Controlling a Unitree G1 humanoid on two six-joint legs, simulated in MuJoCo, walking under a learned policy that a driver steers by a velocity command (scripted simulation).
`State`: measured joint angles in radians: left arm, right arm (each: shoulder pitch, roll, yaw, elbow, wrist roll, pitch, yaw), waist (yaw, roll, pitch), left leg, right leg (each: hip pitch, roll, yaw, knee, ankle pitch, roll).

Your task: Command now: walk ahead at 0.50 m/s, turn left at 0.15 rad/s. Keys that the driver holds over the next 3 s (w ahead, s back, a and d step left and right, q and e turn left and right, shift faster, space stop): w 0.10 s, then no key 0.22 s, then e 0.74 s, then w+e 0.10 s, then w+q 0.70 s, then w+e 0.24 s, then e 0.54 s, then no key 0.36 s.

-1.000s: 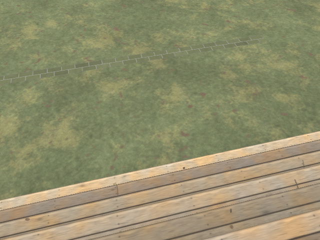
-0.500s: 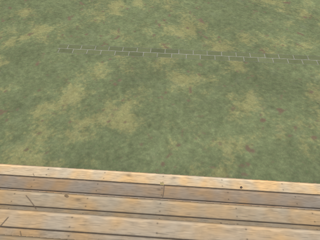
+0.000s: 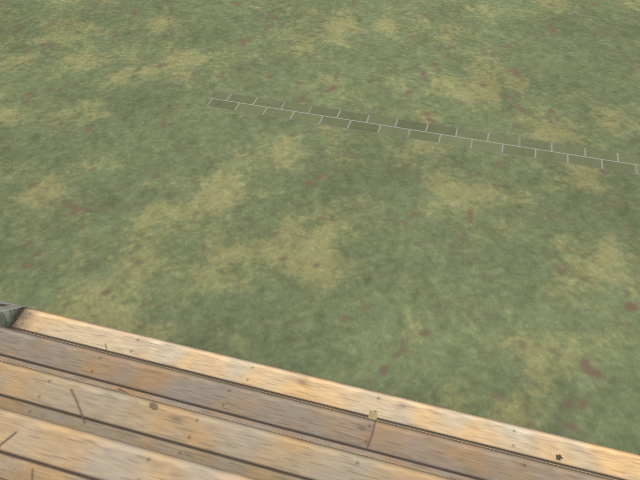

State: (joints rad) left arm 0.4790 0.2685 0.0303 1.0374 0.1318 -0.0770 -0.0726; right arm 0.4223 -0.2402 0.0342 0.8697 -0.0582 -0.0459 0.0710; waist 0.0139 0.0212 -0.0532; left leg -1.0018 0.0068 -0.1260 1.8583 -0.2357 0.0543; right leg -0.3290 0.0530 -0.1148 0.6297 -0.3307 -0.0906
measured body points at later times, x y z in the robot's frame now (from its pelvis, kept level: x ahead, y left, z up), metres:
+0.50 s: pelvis +0.21 +0.01 -0.17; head +0.22 +0.01 +0.28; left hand +0.10 +0.22 -0.31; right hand +0.33 -0.22 -0.30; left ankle +0.28 +0.08 -0.93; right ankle +0.06 -0.10 -0.64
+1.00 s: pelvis +0.23 -0.07 -0.22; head +0.25 -0.09 +0.23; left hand +0.41 +0.12 -0.34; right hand +0.11 -0.30 -0.35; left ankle +0.28 +0.08 -0.92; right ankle +0.21 -0.20 -0.93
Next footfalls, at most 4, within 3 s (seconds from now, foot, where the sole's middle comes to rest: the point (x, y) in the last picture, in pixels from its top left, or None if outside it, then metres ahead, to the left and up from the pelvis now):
0.42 left None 0.32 0.08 -0.96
0.98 right None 0.25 -0.22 -0.96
1.70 left None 0.53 0.02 -1.17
2.18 right None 0.76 -0.18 -1.37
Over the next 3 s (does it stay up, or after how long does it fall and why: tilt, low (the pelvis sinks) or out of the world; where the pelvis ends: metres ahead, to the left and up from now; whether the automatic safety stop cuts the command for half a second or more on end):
stays up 0.91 -0.01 -0.81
